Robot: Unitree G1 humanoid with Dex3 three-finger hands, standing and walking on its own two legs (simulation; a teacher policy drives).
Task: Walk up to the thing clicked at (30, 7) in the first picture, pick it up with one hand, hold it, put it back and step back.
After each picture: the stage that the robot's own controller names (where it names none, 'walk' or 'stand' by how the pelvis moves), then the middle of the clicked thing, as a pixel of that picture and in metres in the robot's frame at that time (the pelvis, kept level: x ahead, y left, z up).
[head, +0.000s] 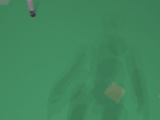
stand; (31, 9) +2.01 +0.70 -0.65
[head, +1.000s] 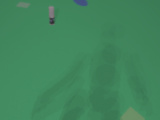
walk; (51, 16) +1.93 +0.33 -0.62
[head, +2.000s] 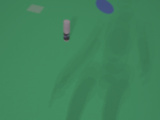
walk; (66, 31) +1.35 +0.15 -0.64
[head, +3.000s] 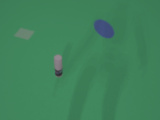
walk; (58, 66) +0.89 +0.18 -0.64
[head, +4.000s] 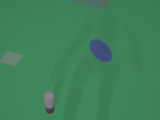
walk; (49, 103) +0.58 +0.18 -0.64
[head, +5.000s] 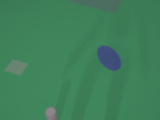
stand; (52, 118) +0.45 +0.20 -0.64
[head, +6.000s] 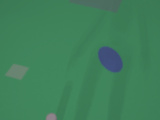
stand; out of the picture +0.42 +0.21 -0.66
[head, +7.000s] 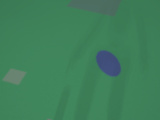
stand; out of the picture +0.39 +0.22 -0.66
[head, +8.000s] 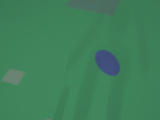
stand; out of the picture +0.39 +0.23 -0.66
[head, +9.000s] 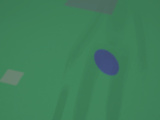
stand; out of the picture +0.38 +0.23 -0.66
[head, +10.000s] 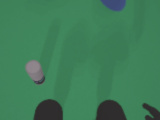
go down; (36, 74) +0.44 +0.22 -0.40
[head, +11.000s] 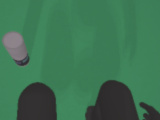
go down; (18, 51) +0.47 +0.24 -0.27
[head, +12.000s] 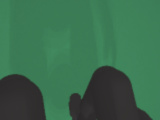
close in; out of the picture +0.46 +0.27 -0.19
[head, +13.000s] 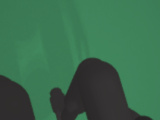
close; out of the picture +0.46 +0.30 -0.16
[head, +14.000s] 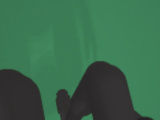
lift; out of the picture +0.40 +0.27 -0.16
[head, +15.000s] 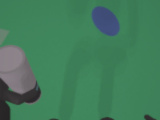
lift; (22, 81) +0.32 +0.18 +0.04
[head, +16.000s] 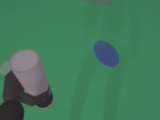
hold; (36, 84) +0.31 +0.15 +0.07
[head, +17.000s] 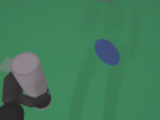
hold; (35, 86) +0.31 +0.16 +0.05
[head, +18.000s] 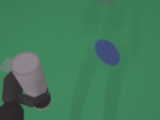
crouch; (35, 85) +0.31 +0.16 +0.05
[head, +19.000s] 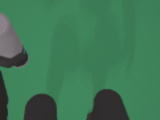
crouch; (9, 46) +0.44 +0.21 -0.03
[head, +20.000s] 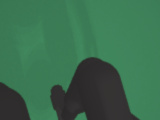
lower; out of the picture +0.45 +0.28 -0.17
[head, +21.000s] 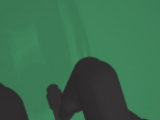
lower; out of the picture +0.45 +0.30 -0.17
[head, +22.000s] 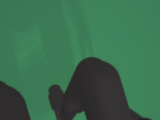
lower; out of the picture +0.45 +0.30 -0.17
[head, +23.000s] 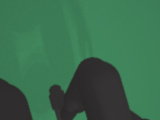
lower; out of the picture +0.44 +0.30 -0.17
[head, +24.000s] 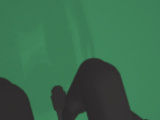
loosen; out of the picture +0.44 +0.29 -0.17
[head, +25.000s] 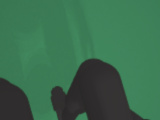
withdraw; out of the picture +0.44 +0.29 -0.17
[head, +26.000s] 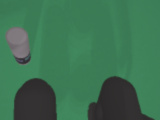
walk; (20, 49) +0.46 +0.24 -0.23
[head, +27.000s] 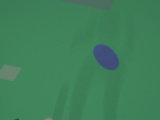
stand; out of the picture +0.39 +0.19 -0.59
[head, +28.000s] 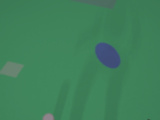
stand; out of the picture +0.40 +0.20 -0.60
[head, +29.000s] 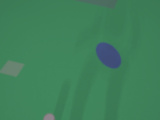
stand; out of the picture +0.40 +0.20 -0.60
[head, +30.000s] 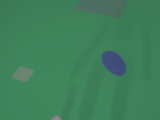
stand; out of the picture +0.43 +0.19 -0.65
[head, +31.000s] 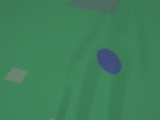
stand; out of the picture +0.39 +0.21 -0.66
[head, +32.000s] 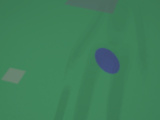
walk; out of the picture +0.37 +0.22 -0.66
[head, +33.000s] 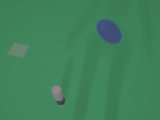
walk; (58, 96) +0.52 +0.21 -0.64
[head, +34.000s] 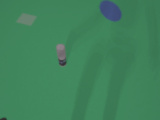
walk; (61, 56) +0.86 +0.16 -0.62
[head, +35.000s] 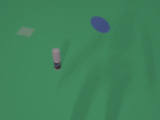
stand; (56, 59) +1.03 +0.21 -0.64
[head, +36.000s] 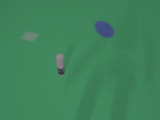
stand; (60, 65) +0.99 +0.20 -0.66
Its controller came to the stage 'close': yes
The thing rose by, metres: 0.69
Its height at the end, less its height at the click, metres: +0.00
